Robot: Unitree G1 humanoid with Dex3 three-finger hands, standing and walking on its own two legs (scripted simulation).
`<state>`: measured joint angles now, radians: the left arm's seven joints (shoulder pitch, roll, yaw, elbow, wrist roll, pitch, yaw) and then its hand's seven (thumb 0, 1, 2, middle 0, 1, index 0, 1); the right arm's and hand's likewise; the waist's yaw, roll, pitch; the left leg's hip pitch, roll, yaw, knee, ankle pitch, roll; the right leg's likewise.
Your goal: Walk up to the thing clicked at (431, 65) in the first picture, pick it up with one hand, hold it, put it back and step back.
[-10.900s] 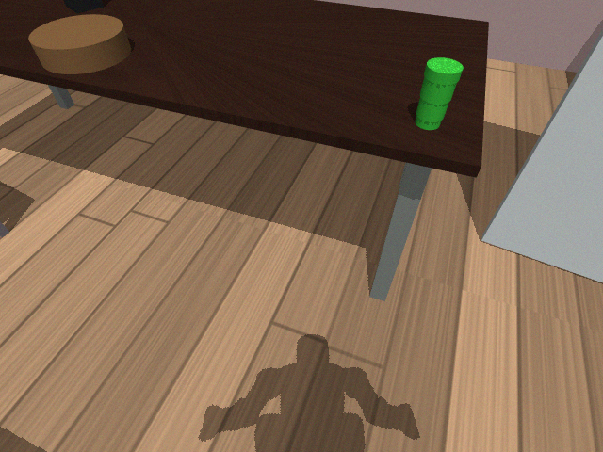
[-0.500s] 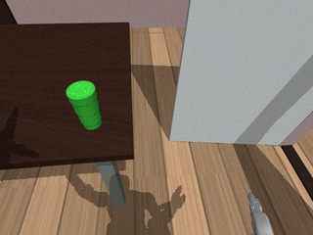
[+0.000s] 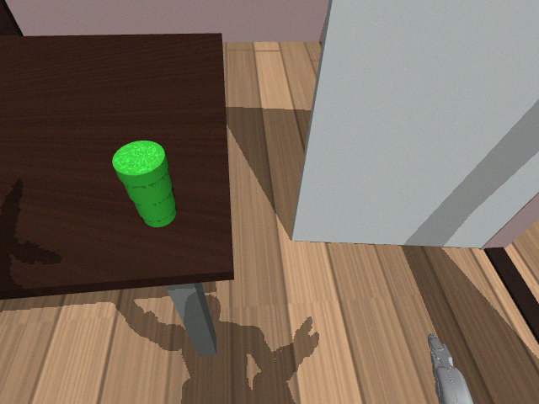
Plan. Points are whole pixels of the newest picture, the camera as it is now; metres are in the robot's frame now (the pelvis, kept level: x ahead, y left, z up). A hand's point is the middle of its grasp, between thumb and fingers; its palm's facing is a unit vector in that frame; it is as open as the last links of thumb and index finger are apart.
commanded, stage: go down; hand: left
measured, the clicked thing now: (150, 188) +0.46 +0.19 +0.05
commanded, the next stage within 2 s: approach in 0.84 s
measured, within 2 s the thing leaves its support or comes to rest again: neither
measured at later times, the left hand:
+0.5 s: hand out of the picture +0.38 +0.38 +0.17, palm faces +0.18 -0.98 +0.00, open 17.4 cm
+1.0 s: hand out of the picture +0.38 +0.38 +0.16, palm faces +0.18 -0.98 +0.00, open 17.2 cm
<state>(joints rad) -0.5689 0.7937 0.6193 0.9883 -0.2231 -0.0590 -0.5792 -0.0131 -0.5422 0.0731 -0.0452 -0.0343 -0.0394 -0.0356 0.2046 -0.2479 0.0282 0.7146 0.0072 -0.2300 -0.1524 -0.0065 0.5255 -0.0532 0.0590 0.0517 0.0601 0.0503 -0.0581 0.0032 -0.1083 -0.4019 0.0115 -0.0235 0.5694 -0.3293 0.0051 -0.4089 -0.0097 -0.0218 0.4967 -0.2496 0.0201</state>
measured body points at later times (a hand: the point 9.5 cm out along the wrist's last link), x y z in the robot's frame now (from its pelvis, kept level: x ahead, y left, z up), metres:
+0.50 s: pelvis -0.01 +0.00 -0.01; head +0.04 +0.02 +0.44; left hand +0.36 +0.43 +0.17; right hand +0.14 -0.26 -0.08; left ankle -0.04 +0.11 -0.73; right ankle -0.01 -0.14 -0.73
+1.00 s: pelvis +0.00 +0.00 -0.01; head +0.05 +0.03 +0.44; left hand +0.37 +0.43 +0.16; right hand +0.16 -0.26 -0.07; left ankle -0.04 +0.11 -0.73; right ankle -0.01 -0.14 -0.73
